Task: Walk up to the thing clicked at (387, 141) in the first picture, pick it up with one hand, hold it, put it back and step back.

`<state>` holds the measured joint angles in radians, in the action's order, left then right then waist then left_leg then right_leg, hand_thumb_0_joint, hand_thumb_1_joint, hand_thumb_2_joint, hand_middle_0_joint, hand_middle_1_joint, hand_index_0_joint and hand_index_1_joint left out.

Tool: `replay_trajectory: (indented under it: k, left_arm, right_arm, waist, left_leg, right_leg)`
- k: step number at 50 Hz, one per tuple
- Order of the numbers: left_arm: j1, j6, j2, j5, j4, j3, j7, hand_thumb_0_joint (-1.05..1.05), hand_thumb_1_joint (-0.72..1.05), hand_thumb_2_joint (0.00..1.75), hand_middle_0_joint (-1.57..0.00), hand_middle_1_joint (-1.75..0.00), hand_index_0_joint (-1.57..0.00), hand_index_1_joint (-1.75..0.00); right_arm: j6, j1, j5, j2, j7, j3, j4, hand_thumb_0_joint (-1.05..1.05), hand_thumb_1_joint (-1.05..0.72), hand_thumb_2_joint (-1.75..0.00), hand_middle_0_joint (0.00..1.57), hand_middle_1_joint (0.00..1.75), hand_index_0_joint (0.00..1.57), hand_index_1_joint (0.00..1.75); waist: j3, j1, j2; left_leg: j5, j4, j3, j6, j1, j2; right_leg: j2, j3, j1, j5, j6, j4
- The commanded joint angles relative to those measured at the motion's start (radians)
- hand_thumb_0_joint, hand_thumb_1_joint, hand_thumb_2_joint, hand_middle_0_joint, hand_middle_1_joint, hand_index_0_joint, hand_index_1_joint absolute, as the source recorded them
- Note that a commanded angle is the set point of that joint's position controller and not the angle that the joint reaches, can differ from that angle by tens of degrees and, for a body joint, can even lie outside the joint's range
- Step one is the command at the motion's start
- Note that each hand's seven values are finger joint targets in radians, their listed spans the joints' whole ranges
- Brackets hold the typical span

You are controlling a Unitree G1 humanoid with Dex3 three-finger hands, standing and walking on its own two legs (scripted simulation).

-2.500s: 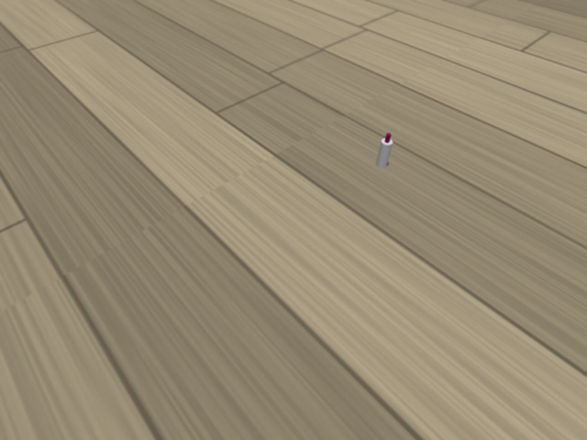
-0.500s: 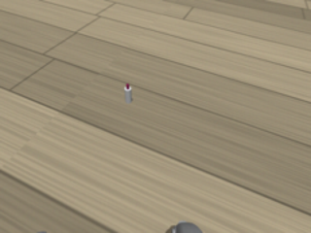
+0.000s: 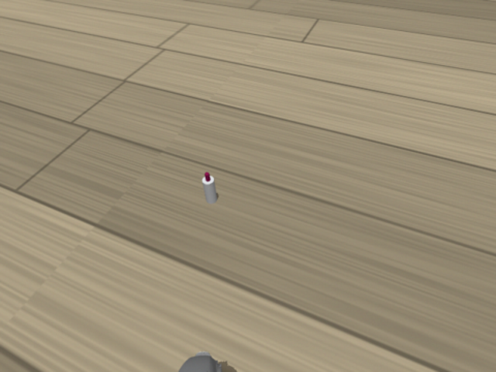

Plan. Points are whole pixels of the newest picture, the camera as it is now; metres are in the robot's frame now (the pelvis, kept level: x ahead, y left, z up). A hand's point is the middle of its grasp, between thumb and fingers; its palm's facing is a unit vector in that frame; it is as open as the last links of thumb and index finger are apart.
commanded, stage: walk up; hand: left
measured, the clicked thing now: (209, 186) +1.03 +0.27 -0.67
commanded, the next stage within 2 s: none
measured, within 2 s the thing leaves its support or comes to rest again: neither
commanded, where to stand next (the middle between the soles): +0.69 +0.05 m, yaw +1 degrees
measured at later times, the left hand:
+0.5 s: hand (119, 282) +0.31 +0.30 -0.13, palm faces -0.09 -0.91 -0.40, open 7.4 cm
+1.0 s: hand (125, 243) +0.42 +0.33 -0.16, palm faces -0.01 -0.93 -0.37, open 7.4 cm
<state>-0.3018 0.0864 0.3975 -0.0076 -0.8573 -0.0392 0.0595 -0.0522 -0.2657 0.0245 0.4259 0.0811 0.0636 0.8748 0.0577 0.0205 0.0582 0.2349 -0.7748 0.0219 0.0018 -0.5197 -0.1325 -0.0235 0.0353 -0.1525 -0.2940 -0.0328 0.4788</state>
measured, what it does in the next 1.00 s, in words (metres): walks ahead: left foot, then right foot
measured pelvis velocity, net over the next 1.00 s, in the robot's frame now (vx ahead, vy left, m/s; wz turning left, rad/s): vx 0.41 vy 0.05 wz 0.03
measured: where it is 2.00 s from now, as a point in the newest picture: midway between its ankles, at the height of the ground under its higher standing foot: (251, 272)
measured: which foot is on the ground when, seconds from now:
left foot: up 0.00-0.08, down 0.10-0.54, up 0.56-0.90, down 0.92-1.00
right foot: down 0.00-0.12, up 0.14-0.50, down 0.52-0.96, up 0.98-1.00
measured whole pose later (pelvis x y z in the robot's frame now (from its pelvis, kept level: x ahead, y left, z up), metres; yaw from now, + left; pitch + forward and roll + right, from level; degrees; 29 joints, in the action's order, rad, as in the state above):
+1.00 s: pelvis +0.41 +0.05 -0.02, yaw +2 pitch -3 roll -1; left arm -0.35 0.05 0.44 -0.01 -0.90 -0.04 0.03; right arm -0.08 -0.23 0.02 0.42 0.07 0.08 0.86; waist 0.09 0.02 -0.02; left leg 0.22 -0.66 0.08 0.03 -0.39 -0.05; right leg 0.07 0.03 -0.27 -0.47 -0.03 0.93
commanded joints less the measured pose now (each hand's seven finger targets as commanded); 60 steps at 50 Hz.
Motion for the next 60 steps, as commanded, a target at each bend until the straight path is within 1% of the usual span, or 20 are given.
replay_trajectory:
  k: [1, 4, 5, 6, 7, 12, 17, 24, 25, 27, 28, 33, 40, 45, 46, 47, 48, 50, 53, 60]
  left_arm:
    - [0.044, 0.032, 0.308, 0.003, 0.089, -0.089, -0.015, 0.0, 0.9, 0.9, -0.2, -0.3, -0.2, -0.3]
    - [0.049, 0.026, 0.27, -0.005, 0.088, -0.068, -0.019, 0.0, 0.9, 0.9, -0.2, -0.3, -0.2, -0.3]
    - [0.0, 0.024, 0.212, 0.001, 0.087, -0.048, -0.021, 0.0, 0.9, 0.9, -0.2, -0.3, -0.2, -0.3]
    - [-0.04, 0.021, 0.15, 0.021, 0.096, -0.034, -0.024, 0.0, 0.9, 0.9, -0.2, -0.3, -0.2, -0.3]
    - [-0.009, 0.013, 0.265, 0.01, 0.068, -0.058, -0.045, 0.0, 0.9, 0.9, -0.2, -0.3, -0.2, -0.3]
    - [-0.066, -0.001, 0.249, 0.013, -0.007, -0.055, -0.017, 0.0, 0.9, 0.9, -0.2, -0.3, -0.2, -0.3]
    - [0.038, -0.01, 0.219, -0.003, 0.027, -0.062, 0.009, 0.0, 0.9, 0.9, -0.2, -0.3, -0.2, -0.3]
    - [-0.008, 0.005, 0.218, -0.005, -0.01, -0.082, 0.003, 0.0, 0.9, 0.9, -0.2, -0.3, -0.2, -0.3]
    - [-0.071, 0.012, 0.249, -0.007, -0.028, -0.099, -0.007, 0.0, 0.9, 0.9, -0.2, -0.3, -0.2, -0.3]
    - [-0.188, 0.03, 0.399, -0.002, -0.017, -0.129, -0.03, 0.0, 0.9, 0.9, -0.2, -0.3, -0.2, -0.3]
    - [-0.135, 0.026, 0.387, 0.013, -0.001, -0.116, -0.031, 0.0, 0.9, 0.9, -0.2, -0.3, -0.2, -0.3]
    - [0.011, 0.029, 0.281, 0.012, 0.044, -0.084, -0.04, 0.0, 0.9, 0.9, -0.2, -0.3, -0.2, -0.3]
    - [-0.026, 0.03, 0.295, 0.0, 0.067, -0.093, -0.035, 0.0, 0.9, 0.9, -0.2, -0.3, -0.2, -0.3]
    - [0.019, 0.016, 0.285, 0.002, 0.08, -0.074, -0.035, 0.0, 0.9, 0.9, -0.2, -0.3, -0.2, -0.3]
    - [-0.018, 0.014, 0.235, -0.003, 0.082, -0.054, -0.035, 0.0, 0.9, 0.9, -0.2, -0.3, -0.2, -0.3]
    - [-0.073, 0.012, 0.154, 0.014, 0.095, -0.03, -0.033, 0.0, 0.9, 0.9, -0.2, -0.3, -0.2, -0.3]
    - [-0.06, 0.005, 0.212, 0.014, 0.08, -0.048, -0.047, 0.0, 0.9, 0.9, -0.2, -0.3, -0.2, -0.3]
    - [-0.028, -0.006, 0.259, 0.013, 0.051, -0.049, -0.054, 0.0, 0.9, 0.9, -0.2, -0.3, -0.2, -0.3]
    - [-0.096, -0.014, 0.244, 0.017, -0.001, -0.054, -0.037, 0.0, 0.9, 0.9, -0.2, -0.3, -0.2, -0.3]
    - [0.011, -0.02, 0.208, -0.006, 0.031, -0.061, -0.008, 0.0, 0.9, 0.9, -0.2, -0.3, -0.2, -0.3]
  right_arm:
    - [-0.04, 0.042, -0.004, 0.174, 0.002, 0.064, -0.084, 0.0, -0.9, -0.9, 0.2, 0.3, 0.2, 0.3]
    - [-0.051, -0.134, 0.001, 0.214, -0.012, 0.09, -0.024, 0.0, -0.9, -0.9, 0.2, 0.3, 0.2, 0.3]
    - [-0.06, -0.234, 0.009, 0.269, -0.027, 0.107, -0.005, 0.0, -0.9, -0.9, 0.2, 0.3, 0.2, 0.3]
    - [-0.067, -0.256, 0.014, 0.345, -0.034, 0.119, -0.034, 0.0, -0.9, -0.9, 0.2, 0.3, 0.2, 0.3]
    - [-0.061, -0.204, -0.023, 0.357, -0.033, 0.122, -0.047, 0.0, -0.9, -0.9, 0.2, 0.3, 0.2, 0.3]
    - [-0.057, -0.04, -0.026, 0.25, -0.044, 0.071, -0.084, 0.0, -0.9, -0.9, 0.2, 0.3, 0.2, 0.3]
    - [-0.058, -0.075, -0.023, 0.268, -0.038, 0.07, -0.092, 0.0, -0.9, -0.9, 0.2, 0.3, 0.2, 0.3]
    - [-0.039, -0.012, -0.026, 0.241, -0.037, 0.055, -0.116, 0.0, -0.9, -0.9, 0.2, 0.3, 0.2, 0.3]
    - [-0.036, -0.044, -0.023, 0.203, -0.038, 0.039, -0.116, 0.0, -0.9, -0.9, 0.2, 0.3, 0.2, 0.3]
    - [-0.033, -0.074, -0.029, 0.146, -0.043, 0.015, -0.132, 0.0, -0.9, -0.9, 0.2, 0.3, 0.2, 0.3]
    - [-0.021, -0.029, -0.017, 0.227, -0.057, 0.038, -0.109, 0.0, -0.9, -0.9, 0.2, 0.3, 0.2, 0.3]
    - [-0.011, -0.112, -0.025, 0.199, -0.036, 0.042, -0.027, 0.0, -0.9, -0.9, 0.2, 0.3, 0.2, 0.3]
    - [-0.012, 0.043, -0.006, 0.165, -0.004, 0.052, -0.076, 0.0, -0.9, -0.9, 0.2, 0.3, 0.2, 0.3]
    - [-0.03, -0.057, -0.002, 0.179, -0.007, 0.069, -0.04, 0.0, -0.9, -0.9, 0.2, 0.3, 0.2, 0.3]
    - [-0.038, -0.161, -0.003, 0.222, -0.019, 0.084, -0.011, 0.0, -0.9, -0.9, 0.2, 0.3, 0.2, 0.3]
    - [-0.044, -0.229, 0.01, 0.322, -0.032, 0.111, -0.018, 0.0, -0.9, -0.9, 0.2, 0.3, 0.2, 0.3]
    - [-0.045, -0.217, -0.016, 0.36, -0.038, 0.116, -0.05, 0.0, -0.9, -0.9, 0.2, 0.3, 0.2, 0.3]
    - [-0.038, -0.125, -0.034, 0.293, -0.046, 0.094, -0.07, 0.0, -0.9, -0.9, 0.2, 0.3, 0.2, 0.3]
    - [-0.045, -0.051, -0.03, 0.24, -0.052, 0.066, -0.082, 0.0, -0.9, -0.9, 0.2, 0.3, 0.2, 0.3]
    - [-0.042, -0.067, -0.019, 0.262, -0.045, 0.07, -0.105, 0.0, -0.9, -0.9, 0.2, 0.3, 0.2, 0.3]
  waist:
    - [0.004, 0.0, -0.166]
    - [-0.078, -0.108, -0.043]
    - [-0.123, -0.151, 0.141]
    - [-0.138, -0.137, 0.304]
    - [-0.113, -0.122, 0.133]
    - [-0.011, -0.028, 0.105]
    - [-0.002, -0.057, 0.101]
    - [-0.032, 0.023, -0.007]
    - [-0.073, 0.057, -0.093]
    - [-0.104, 0.097, -0.369]
    - [-0.051, 0.085, -0.226]
    - [-0.007, -0.009, -0.212]
    - [0.02, 0.035, -0.197]
    - [-0.041, -0.066, -0.113]
    - [-0.115, -0.114, 0.024]
    - [-0.166, -0.125, 0.283]
    - [-0.155, -0.125, 0.218]
    - [-0.052, -0.071, 0.015]
    - [-0.006, -0.021, 0.093]
    - [0.029, -0.054, 0.103]
  left_leg:
    - [-0.096, 0.152, 0.02, 0.005, 0.19, 0.019]
    - [-0.006, 0.209, 0.07, 0.038, 0.505, 0.097]
    - [0.161, 0.327, -0.085, 0.085, 0.637, 0.002]
    - [0.316, 0.515, -0.599, 0.187, 0.717, -0.28]
    - [0.366, 0.544, -0.689, 0.275, 0.626, -0.337]
    - [0.059, 0.527, -0.186, 0.203, 0.337, -0.156]
    - [0.071, 0.537, -0.139, 0.238, 0.355, -0.147]
    - [0.03, 0.301, -0.028, 0.153, 0.183, -0.08]
    - [0.014, 0.143, 0.0, 0.129, 0.108, -0.04]
    - [0.289, -0.35, 0.036, 0.041, -0.187, 0.165]
    - [0.302, -0.421, -0.071, 0.039, -0.187, 0.106]
    - [0.101, -0.24, -0.071, 0.016, -0.035, 0.044]
    - [-0.02, 0.084, 0.005, 0.001, 0.03, 0.031]
    - [-0.04, 0.222, 0.08, 0.028, 0.362, 0.103]
    - [0.045, 0.274, 0.039, 0.06, 0.537, 0.108]
    - [0.177, 0.405, -0.364, 0.149, 0.673, -0.137]
    - [0.191, 0.522, -0.672, 0.256, 0.66, -0.299]
    - [0.04, 0.476, -0.449, 0.241, 0.477, -0.237]
    - [-0.057, 0.49, -0.199, 0.187, 0.325, -0.136]
    - [0.127, 0.54, -0.155, 0.237, 0.326, -0.139]
  right_leg:
    - [0.255, -0.187, -0.182, -0.068, -0.174, -0.192]
    - [0.187, -0.108, -0.267, 0.135, -0.118, 0.099]
    - [0.104, -0.032, -0.369, 0.166, -0.08, 0.419]
    - [-0.04, -0.009, -0.593, -0.189, -0.014, 0.653]
    - [0.016, -0.109, -0.594, -0.23, -0.028, 0.745]
    - [0.129, -0.077, -0.41, -0.048, 0.007, 0.546]
    - [0.133, -0.014, -0.389, 0.017, 0.031, 0.304]
    - [0.048, 0.056, 0.001, 0.145, 0.006, 0.073]
    - [0.042, 0.024, 0.146, 0.064, -0.01, 0.066]
    - [0.455, -0.683, 0.274, -0.199, -0.171, -0.255]
    - [0.485, -0.713, 0.169, -0.208, -0.225, -0.243]
    - [0.286, -0.209, -0.015, 0.126, -0.179, -0.202]
    - [0.286, -0.129, -0.055, 0.008, -0.185, -0.206]
    - [0.247, -0.045, -0.18, 0.088, -0.131, 0.006]
    - [0.191, 0.006, -0.231, 0.225, -0.101, 0.258]
    - [0.076, 0.075, -0.44, 0.066, -0.022, 0.586]
    - [-0.002, 0.001, -0.551, -0.254, -0.017, 0.682]
    - [0.08, -0.13, -0.513, -0.156, -0.021, 0.731]
    - [0.131, -0.086, -0.405, -0.043, -0.004, 0.588]
    - [0.139, -0.014, -0.389, 0.052, 0.03, 0.303]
